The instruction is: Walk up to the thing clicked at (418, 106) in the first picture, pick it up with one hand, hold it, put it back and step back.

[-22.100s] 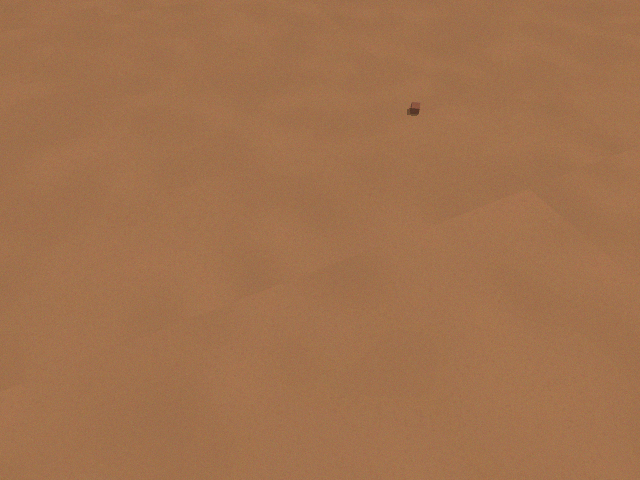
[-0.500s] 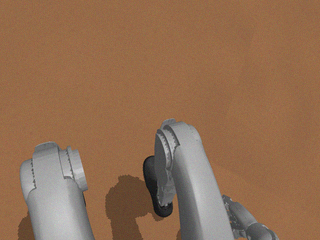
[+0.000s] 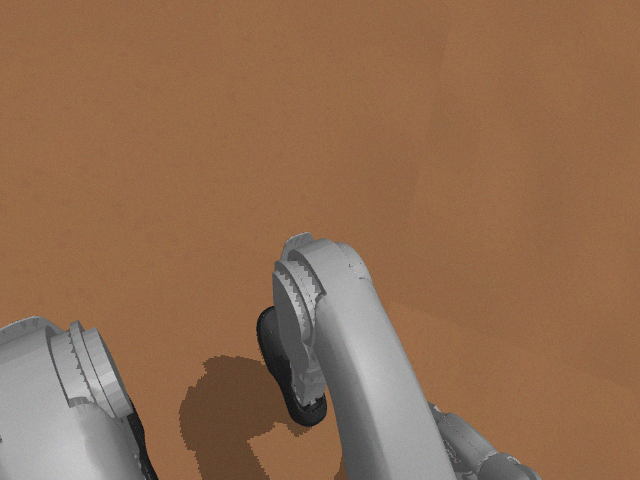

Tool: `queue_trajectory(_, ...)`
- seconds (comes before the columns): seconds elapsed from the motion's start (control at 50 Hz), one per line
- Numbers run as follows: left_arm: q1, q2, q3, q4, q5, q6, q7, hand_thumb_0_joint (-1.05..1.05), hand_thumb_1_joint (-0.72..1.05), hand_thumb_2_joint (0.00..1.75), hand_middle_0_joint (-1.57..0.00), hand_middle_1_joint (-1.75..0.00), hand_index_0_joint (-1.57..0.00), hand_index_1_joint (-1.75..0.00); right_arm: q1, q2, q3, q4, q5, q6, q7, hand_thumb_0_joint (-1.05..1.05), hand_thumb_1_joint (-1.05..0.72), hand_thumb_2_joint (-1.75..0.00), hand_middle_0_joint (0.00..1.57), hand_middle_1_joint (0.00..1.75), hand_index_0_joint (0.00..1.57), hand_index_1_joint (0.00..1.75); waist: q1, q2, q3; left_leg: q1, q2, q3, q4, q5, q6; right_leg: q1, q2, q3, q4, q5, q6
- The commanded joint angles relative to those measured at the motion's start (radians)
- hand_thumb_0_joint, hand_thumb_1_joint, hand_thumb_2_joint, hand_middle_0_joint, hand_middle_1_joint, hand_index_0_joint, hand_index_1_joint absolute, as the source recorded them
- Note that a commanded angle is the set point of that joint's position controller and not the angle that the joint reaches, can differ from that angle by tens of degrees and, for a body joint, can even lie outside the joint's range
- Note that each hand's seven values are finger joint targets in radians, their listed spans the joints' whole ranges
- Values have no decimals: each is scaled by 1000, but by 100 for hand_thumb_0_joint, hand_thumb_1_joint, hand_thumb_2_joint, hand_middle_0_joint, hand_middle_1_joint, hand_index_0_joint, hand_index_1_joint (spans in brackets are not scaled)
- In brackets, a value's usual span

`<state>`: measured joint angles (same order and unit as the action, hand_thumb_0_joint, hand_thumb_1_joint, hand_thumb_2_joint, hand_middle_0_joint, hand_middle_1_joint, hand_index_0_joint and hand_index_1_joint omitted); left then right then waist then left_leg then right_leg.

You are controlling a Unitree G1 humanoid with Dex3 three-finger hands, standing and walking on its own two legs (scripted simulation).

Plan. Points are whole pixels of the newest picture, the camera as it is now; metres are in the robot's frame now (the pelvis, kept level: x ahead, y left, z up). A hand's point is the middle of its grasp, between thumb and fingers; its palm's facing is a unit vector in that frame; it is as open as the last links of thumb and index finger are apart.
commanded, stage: rest palm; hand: left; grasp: from above
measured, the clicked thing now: out of the picture +0.44 +0.38 -0.29
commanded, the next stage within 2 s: close in 0.96 s
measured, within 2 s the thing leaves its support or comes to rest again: neither
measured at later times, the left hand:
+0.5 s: hand out of the picture +0.43 +0.36 -0.24, palm faces -0.38 -0.21 -0.90, open 14.6 cm
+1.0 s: hand out of the picture +0.43 +0.37 -0.25, palm faces -0.39 -0.22 -0.89, open 14.2 cm
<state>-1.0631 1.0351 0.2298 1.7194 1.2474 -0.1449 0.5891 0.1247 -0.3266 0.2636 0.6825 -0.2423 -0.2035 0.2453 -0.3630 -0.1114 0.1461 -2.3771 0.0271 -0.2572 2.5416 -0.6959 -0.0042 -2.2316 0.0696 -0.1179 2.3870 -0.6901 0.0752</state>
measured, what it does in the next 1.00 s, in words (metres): stands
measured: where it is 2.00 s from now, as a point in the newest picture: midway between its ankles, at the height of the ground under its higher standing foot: (221, 425)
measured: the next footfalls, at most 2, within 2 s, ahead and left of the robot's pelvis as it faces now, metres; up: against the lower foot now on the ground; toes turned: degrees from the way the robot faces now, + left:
none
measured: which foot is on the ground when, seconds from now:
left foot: down 0.00-1.00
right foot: down 0.00-1.00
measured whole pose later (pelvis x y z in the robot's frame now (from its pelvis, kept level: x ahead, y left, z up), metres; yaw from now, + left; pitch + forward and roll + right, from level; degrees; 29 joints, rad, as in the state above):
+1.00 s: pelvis +0.00 +0.00 +0.00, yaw -2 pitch +27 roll -16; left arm -1.07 1.10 0.17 1.74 1.20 -0.19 0.60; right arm 0.08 -0.36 0.32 0.67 -0.26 -0.27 0.26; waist -0.35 -0.16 0.21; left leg -2.34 0.03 -0.31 2.55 -0.72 -0.02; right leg -2.18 0.08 -0.16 2.37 -0.69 0.08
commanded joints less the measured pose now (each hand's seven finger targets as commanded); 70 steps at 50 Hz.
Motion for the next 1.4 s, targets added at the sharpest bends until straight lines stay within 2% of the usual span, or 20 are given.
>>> queue_trajectory(0.0,-200,274,5,-90,-44,10,19,0,-61,107,-7,-89,-3,-93,189,-330,-99,10,5,-17,-7,0,-89,-90,20,30,20,30,-18,498,-650,540,23,113,-251,236,14,302,21,-137,-189,280,-90)
queue_trajectory(0.1,-210,296,3,-111,-71,-12,-17,0,-61,107,-8,-89,-3,-93,216,-338,-93,23,7,-27,-9,0,-89,-90,20,30,20,30,-30,471,-647,521,26,109,-234,229,22,345,24,-134,-209,283,-85)
queue_trajectory(0.22,-202,284,-41,-117,-59,-60,-41,0,-61,107,-8,-89,-3,-93,197,-339,-79,21,4,-18,-14,0,-88,-90,20,30,20,30,-36,496,-615,549,30,97,-244,199,12,328,26,-152,-206,246,-88)
queue_trajectory(0.26,-202,319,-23,-127,-45,-75,-21,0,-61,108,-8,-88,-3,-93,197,-339,-61,25,0,-12,-14,0,-88,-90,20,30,20,30,-30,495,-632,549,31,93,-243,219,12,354,29,-158,-206,267,-87)
queue_trajectory(0.32,-196,306,-34,-103,-34,-82,7,0,-61,107,-8,-88,-3,-93,184,-345,-66,23,-1,-14,-13,0,-88,-90,20,30,20,30,-22,494,-624,557,33,99,-234,234,10,345,33,-157,-201,284,-86)
queue_trajectory(0.34,-200,314,-17,-122,-35,-88,22,0,-61,108,-9,-87,-3,-92,185,-349,-65,25,-3,-14,-15,0,-88,-90,20,30,20,30,-25,496,-638,565,36,93,-239,253,8,351,34,-164,-202,299,-84)
queue_trajectory(0.36,-228,285,-51,-123,-26,-89,28,0,-61,107,-8,-87,-4,-92,173,-347,-58,11,-7,-19,-10,0,-88,-90,20,30,20,30,-37,516,-629,578,34,95,-236,256,6,340,31,-164,-194,302,-86)
queue_trajectory(0.4,-201,296,-38,-98,-17,-79,54,0,-61,108,-8,-88,-3,-93,149,-350,-60,15,-7,-26,-10,0,-88,-90,20,30,20,30,-19,524,-626,586,38,95,-243,260,2,338,37,-167,-194,305,-89)
queue_trajectory(0.56,-245,293,-66,-45,-31,-28,90,0,-59,104,-9,-88,-5,-92,124,-369,-53,1,-10,-55,-8,0,-89,-90,20,30,20,30,-48,502,-565,542,41,88,-256,172,3,311,35,-170,-207,245,-86)
queue_trajectory(0.7,-241,318,-49,-37,-62,-17,63,0,-54,100,-12,-87,-8,-91,122,-382,-54,-3,0,-78,-5,0,-89,-90,20,30,20,30,-52,489,-553,545,43,65,-270,141,1,297,23,-172,-200,214,-84)
queue_trajectory(0.82,-217,277,-71,-72,-72,-38,40,0,-52,98,-11,-89,-9,-91,141,-371,-50,7,-9,-74,3,0,-89,-90,20,30,20,30,-57,536,-609,611,48,61,-250,257,-6,346,31,-175,-197,306,-82)
queue_trajectory(0.84,-207,292,-69,-68,-72,-41,40,0,-54,99,-11,-89,-8,-92,140,-352,-33,17,-7,-74,5,0,-89,-90,20,30,20,30,-53,530,-593,600,49,64,-244,258,-5,351,29,-176,-194,310,-81)
queue_trajectory(0.92,-247,311,-59,-134,-66,-58,47,0,-53,99,-11,-88,-8,-91,158,-374,-47,18,-6,-69,8,0,-88,-90,20,30,20,30,-48,571,-621,632,49,62,-249,297,-11,351,29,-181,-189,329,-84)
queue_trajectory(1.08,-227,320,-61,-85,-43,-46,67,0,-46,96,-14,-87,-12,-89,155,-378,-35,9,-12,-65,14,0,-88,-90,20,30,20,30,-51,550,-578,584,46,70,-255,274,-4,357,34,-179,-201,321,-86)
queue_trajectory(1.1,-174,335,-34,-33,-46,-37,74,0,-46,95,-16,-86,-14,-89,152,-384,-37,13,-15,-60,10,0,-88,-90,20,30,20,30,-42,525,-594,579,48,70,-264,268,-3,381,40,-178,-211,318,-87)
queue_trajectory(1.12,-201,341,-50,-39,-39,-30,69,0,-43,93,-17,-86,-15,-88,154,-379,-35,14,-9,-62,9,0,-88,-90,20,30,20,30,-52,512,-571,561,47,76,-245,252,1,359,35,-173,-203,308,-84)
queue_trajectory(1.18,-228,311,-62,-34,-63,-23,66,0,-40,90,-19,-85,-17,-86,149,-384,-38,-6,-10,-64,4,0,-88,-90,20,30,20,30,-67,491,-554,542,45,70,-264,194,5,344,34,-174,-224,264,-85)
queue_trajectory(1.2,-247,314,-76,-47,-65,-23,58,0,-38,89,-20,-85,-18,-86,139,-386,-38,-1,-3,-70,2,0,-88,-90,20,30,20,30,-64,496,-527,536,46,71,-266,167,4,319,31,-174,-222,240,-85)
queue_trajectory(1.28,-221,358,-55,-32,-72,-30,44,0,-32,84,-24,-81,-23,-82,136,-392,-36,-9,0,-66,-9,0,-88,-90,20,30,20,30,-58,481,-529,522,45,69,-273,139,6,350,31,-169,-228,217,-84)
queue_trajectory(1.38,-216,345,-58,-75,-81,-54,31,0,-28,81,-28,-78,-27,-79,137,-386,-30,-14,-7,-53,-15,0,-88,-90,20,30,20,30,-54,506,-586,567,50,60,-275,200,0,371,35,-179,-224,263,-83)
